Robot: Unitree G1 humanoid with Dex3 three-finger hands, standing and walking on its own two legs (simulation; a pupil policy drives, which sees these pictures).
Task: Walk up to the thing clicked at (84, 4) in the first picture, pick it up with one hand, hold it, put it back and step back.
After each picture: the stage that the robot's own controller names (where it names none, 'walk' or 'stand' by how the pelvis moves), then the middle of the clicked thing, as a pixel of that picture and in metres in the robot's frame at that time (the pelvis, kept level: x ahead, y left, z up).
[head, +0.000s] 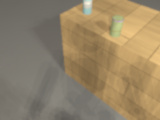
stand; (87, 5) +1.11 -0.06 -0.04
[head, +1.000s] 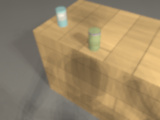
walk; (61, 17) +0.96 +0.17 -0.04
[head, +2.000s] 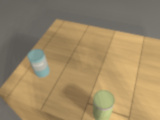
walk; (39, 63) +0.50 +0.19 -0.03
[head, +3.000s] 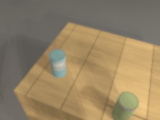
stand; (58, 64) +0.50 +0.13 -0.03
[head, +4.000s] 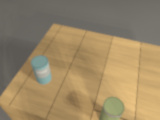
stand; (41, 70) +0.47 +0.17 -0.04
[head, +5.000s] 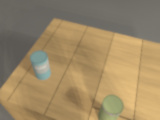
stand; (41, 65) +0.48 +0.17 -0.04
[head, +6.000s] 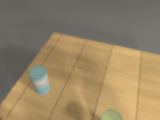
stand; (40, 80) +0.44 +0.17 -0.05
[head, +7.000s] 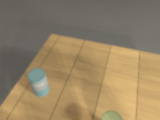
stand; (39, 83) +0.43 +0.18 -0.05
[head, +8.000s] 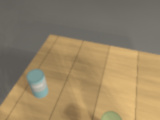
stand; (38, 84) +0.43 +0.18 -0.05
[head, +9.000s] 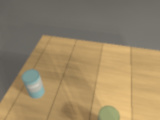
rise first; (33, 84) +0.42 +0.20 -0.04
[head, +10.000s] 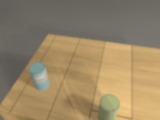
rise first; (39, 76) +0.47 +0.19 -0.04
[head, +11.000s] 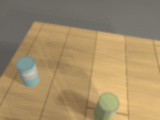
go down; (28, 72) +0.46 +0.17 -0.03
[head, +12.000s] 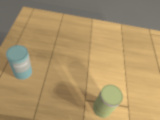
rise first; (20, 63) +0.46 +0.17 +0.00
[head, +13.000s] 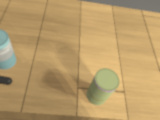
close; (1, 50) +0.47 +0.19 +0.05
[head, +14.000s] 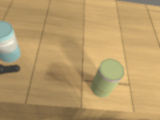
close; (5, 43) +0.48 +0.20 +0.07
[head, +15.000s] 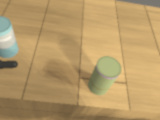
close; (3, 38) +0.49 +0.20 +0.08
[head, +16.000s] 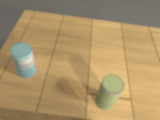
rise first; (24, 61) +0.45 +0.19 +0.04
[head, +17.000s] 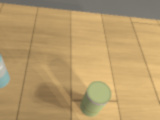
go down; out of the picture +0.41 +0.23 +0.03
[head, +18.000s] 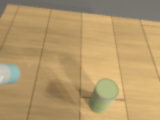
go down; out of the picture +0.39 +0.24 +0.04
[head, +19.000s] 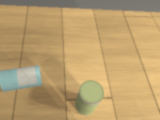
go down; (22, 78) +0.40 +0.15 +0.00
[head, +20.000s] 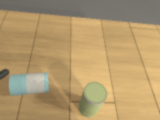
close; (30, 83) +0.38 +0.14 +0.00
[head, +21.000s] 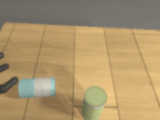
close; (38, 87) +0.38 +0.13 +0.00
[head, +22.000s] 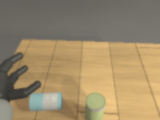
rise first; (46, 101) +0.36 +0.13 -0.04
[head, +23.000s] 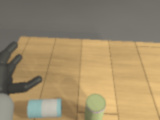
rise first; (45, 108) +0.33 +0.13 -0.05
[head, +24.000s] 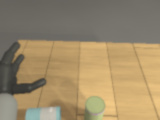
rise first; (44, 116) +0.30 +0.13 -0.05
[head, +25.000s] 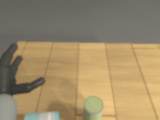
rise first; out of the picture +0.29 +0.13 -0.05
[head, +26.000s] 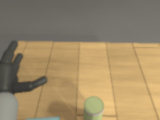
rise first; out of the picture +0.26 +0.13 -0.06
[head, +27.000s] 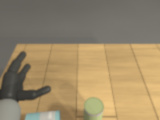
rise first; out of the picture +0.29 +0.13 -0.06
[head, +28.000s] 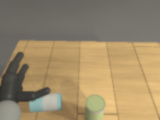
rise first; (46, 102) +0.36 +0.13 -0.06
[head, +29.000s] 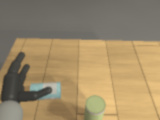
close; (46, 91) +0.41 +0.13 -0.06
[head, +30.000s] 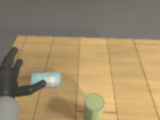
close; (46, 80) +0.46 +0.13 -0.06
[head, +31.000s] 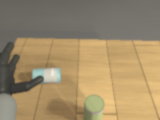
rise first; (47, 75) +0.49 +0.13 -0.06
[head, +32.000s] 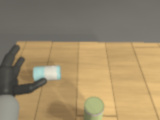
close; (47, 73) +0.51 +0.13 -0.06
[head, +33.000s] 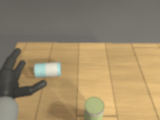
close; (48, 69) +0.54 +0.13 -0.06
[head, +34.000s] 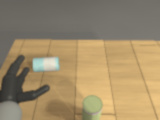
close; (46, 64) +0.56 +0.14 -0.06
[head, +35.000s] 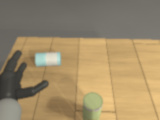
close; (48, 59) +0.59 +0.13 -0.06
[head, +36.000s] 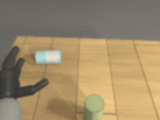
close; (49, 57) +0.59 +0.13 -0.06
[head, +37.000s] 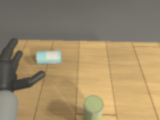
close; (49, 57) +0.61 +0.13 -0.06
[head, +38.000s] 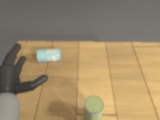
close; (49, 55) +0.63 +0.13 -0.06
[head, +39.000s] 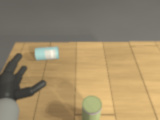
close; (47, 53) +0.66 +0.14 -0.06
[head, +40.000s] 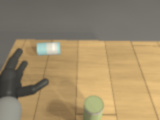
close; (49, 48) +0.67 +0.13 -0.06
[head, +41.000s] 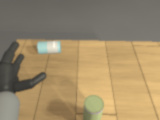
close; (49, 47) +0.69 +0.13 -0.06
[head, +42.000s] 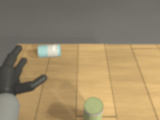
close; (49, 50) +0.69 +0.13 -0.06
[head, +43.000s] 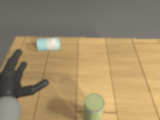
close; (49, 44) +0.69 +0.13 -0.06
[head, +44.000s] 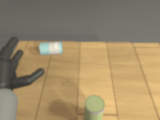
close; (51, 48) +0.69 +0.13 -0.06
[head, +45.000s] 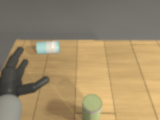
close; (48, 47) +0.69 +0.14 -0.06
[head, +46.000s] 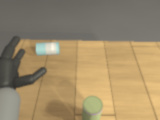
close; (48, 48) +0.67 +0.14 -0.06
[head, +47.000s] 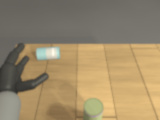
close; (48, 53) +0.66 +0.14 -0.06
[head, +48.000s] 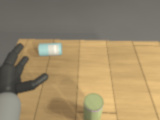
close; (50, 49) +0.67 +0.13 -0.06
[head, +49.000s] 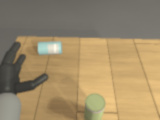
close; (50, 48) +0.66 +0.13 -0.06
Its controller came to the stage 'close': yes
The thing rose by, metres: 0.01
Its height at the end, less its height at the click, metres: -0.02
